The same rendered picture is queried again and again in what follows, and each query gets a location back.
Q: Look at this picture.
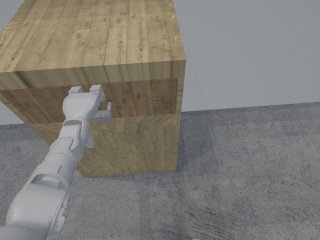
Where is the left robot hand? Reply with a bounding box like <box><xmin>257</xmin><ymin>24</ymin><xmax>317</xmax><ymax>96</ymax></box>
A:
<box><xmin>62</xmin><ymin>84</ymin><xmax>105</xmax><ymax>149</ymax></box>

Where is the cabinet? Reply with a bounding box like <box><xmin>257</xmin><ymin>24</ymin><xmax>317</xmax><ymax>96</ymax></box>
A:
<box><xmin>0</xmin><ymin>0</ymin><xmax>186</xmax><ymax>178</ymax></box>

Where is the drawer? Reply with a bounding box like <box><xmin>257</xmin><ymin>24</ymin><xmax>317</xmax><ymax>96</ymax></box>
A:
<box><xmin>0</xmin><ymin>78</ymin><xmax>177</xmax><ymax>124</ymax></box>

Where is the handle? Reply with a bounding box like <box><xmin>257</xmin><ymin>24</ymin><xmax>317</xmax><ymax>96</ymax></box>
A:
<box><xmin>90</xmin><ymin>102</ymin><xmax>112</xmax><ymax>123</ymax></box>

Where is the robot left upper arm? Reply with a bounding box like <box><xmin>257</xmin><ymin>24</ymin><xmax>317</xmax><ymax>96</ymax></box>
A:
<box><xmin>0</xmin><ymin>183</ymin><xmax>71</xmax><ymax>240</ymax></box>

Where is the left robot forearm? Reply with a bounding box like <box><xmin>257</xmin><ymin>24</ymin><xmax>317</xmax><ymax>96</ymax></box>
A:
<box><xmin>6</xmin><ymin>117</ymin><xmax>91</xmax><ymax>226</ymax></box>

